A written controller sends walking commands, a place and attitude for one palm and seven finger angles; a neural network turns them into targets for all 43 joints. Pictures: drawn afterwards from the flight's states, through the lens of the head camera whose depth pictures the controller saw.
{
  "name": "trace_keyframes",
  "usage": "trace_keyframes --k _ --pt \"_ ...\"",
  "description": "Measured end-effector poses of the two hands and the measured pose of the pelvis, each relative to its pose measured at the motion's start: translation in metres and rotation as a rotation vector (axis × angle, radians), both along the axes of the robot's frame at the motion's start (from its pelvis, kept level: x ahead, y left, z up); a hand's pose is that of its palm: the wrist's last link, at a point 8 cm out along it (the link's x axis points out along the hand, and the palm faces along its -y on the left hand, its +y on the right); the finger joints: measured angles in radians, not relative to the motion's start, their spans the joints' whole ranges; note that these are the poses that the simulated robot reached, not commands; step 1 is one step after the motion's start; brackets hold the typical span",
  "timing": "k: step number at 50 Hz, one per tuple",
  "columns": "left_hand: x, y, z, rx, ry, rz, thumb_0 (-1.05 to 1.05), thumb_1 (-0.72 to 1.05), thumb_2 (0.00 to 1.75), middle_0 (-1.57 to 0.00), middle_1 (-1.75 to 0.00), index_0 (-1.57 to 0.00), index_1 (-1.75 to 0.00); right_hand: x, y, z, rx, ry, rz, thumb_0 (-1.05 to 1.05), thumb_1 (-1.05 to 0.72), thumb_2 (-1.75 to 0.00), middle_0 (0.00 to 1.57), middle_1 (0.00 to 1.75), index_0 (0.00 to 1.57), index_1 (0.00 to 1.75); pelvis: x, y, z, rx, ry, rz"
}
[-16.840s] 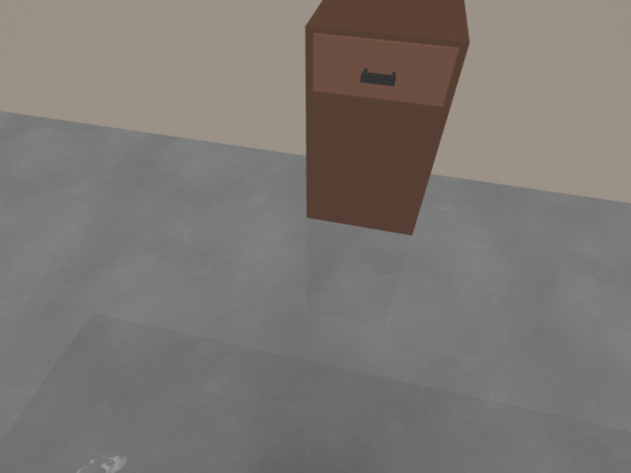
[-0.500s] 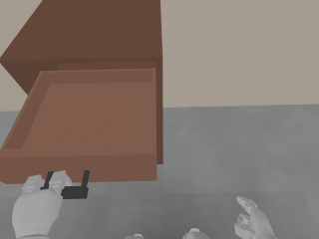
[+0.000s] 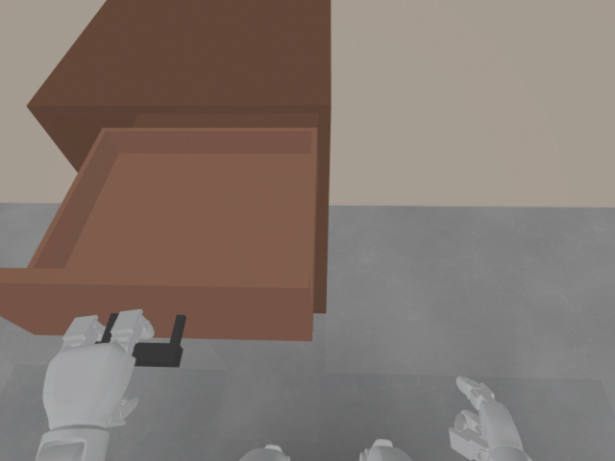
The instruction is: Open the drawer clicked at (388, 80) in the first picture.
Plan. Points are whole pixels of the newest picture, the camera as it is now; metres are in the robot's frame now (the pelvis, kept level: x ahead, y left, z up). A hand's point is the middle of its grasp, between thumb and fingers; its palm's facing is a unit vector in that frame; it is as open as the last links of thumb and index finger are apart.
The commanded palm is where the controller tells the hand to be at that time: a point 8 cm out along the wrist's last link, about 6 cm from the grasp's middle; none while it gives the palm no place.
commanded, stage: open the thumb to release the handle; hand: left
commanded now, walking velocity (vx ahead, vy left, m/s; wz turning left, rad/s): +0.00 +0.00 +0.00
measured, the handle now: (142, 337) +0.26 +0.25 +0.00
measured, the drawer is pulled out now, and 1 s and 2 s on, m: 0.30 0.30 0.30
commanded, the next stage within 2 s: lift the hand off the handle in 0.10 s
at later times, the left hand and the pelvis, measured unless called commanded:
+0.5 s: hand (119, 378) +0.21 +0.27 -0.02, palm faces -0.01 -0.01 -1.00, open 13.6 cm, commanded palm +0.19 +0.27 +0.03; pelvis -0.02 -0.01 +0.00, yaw +1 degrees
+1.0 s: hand (93, 362) +0.21 +0.27 +0.05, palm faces +0.04 -0.03 -1.00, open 13.5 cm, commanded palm +0.19 +0.27 +0.10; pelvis -0.01 -0.01 +0.03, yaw +0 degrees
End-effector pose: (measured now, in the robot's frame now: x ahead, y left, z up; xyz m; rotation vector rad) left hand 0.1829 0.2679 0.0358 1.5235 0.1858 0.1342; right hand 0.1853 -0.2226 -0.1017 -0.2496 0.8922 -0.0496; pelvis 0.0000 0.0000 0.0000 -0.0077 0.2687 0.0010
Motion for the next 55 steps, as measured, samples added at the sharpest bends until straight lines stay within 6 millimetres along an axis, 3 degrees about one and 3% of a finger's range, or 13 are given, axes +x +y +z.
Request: trace_keyframes --k 7,14,30,40,55 --pt "-0.004 0.005 -0.002 0.021 -0.013 0.03 0.0 -0.31 0.38 -0.33 -1.22 -0.33 -1.22 -0.006 -0.01 -0.002 -0.012 0.002 -0.008 0.01 -0.9 -0.9 0.2 0.3 0.2 0.3 -0.006 -0.004 -0.002 0.004 -0.004 0.002" --pt "-0.006 -0.004 -0.002 0.005 -0.01 0.024 0.0 -0.45 0.32 -0.32 -1.2 -0.32 -1.21 -0.015 -0.019 -0.002 -0.024 0.004 -0.022 0.01 -0.91 -0.9 0.2 0.3 0.2 0.3 -0.01 -0.006 -0.001 0.008 -0.013 0.004" --pt "0.006 -0.005 0.004 0.027 -0.004 0.029 0.0 -0.49 0.3 -0.32 -1.2 -0.36 -1.24 -0.028 -0.024 -0.007 -0.013 0.017 -0.037 0.01 -0.91 -0.9 0.2 0.3 0.2 0.3 -0.017 -0.014 0.001 0.016 -0.025 0.008" --pt "0.006 -0.004 0.033 0.028 -0.029 0.022 0.0 -0.49 0.3 -0.33 -1.19 -0.37 -1.23 -0.024 -0.027 0.01 -0.009 -0.013 -0.049 0.01 -0.91 -0.9 0.2 0.3 0.2 0.3 -0.014 -0.016 0.014 0.017 -0.066 0.008" --pt "0.005 -0.002 0.077 0.018 -0.067 0.018 0.0 -0.49 0.3 -0.32 -1.2 -0.38 -1.23 0.006 -0.015 0.037 0.019 -0.088 -0.019 0.01 -0.91 -0.9 0.2 0.3 0.2 0.3 -0.006 -0.012 0.032 0.018 -0.129 0.005"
